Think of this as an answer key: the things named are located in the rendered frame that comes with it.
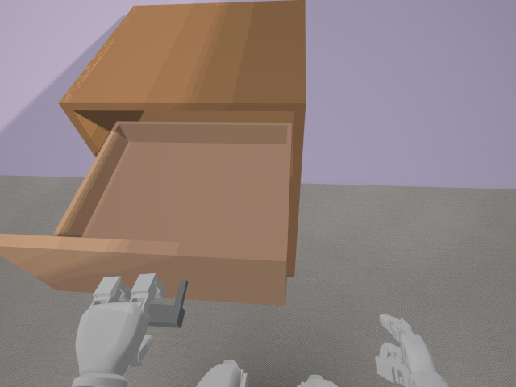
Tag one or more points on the robot left thigh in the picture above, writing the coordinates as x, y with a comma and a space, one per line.
224, 375

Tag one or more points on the cabinet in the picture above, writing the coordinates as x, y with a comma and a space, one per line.
241, 62

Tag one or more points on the left robot shin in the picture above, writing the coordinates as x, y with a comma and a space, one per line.
231, 362

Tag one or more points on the handle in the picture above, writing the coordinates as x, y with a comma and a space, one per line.
168, 315

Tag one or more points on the robot right forearm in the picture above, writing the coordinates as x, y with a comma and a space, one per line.
426, 378

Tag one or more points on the left robot hand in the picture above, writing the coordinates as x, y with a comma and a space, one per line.
111, 335

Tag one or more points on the right robot hand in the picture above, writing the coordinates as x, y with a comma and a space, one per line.
397, 363

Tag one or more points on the drawer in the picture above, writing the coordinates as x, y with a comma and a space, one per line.
206, 202

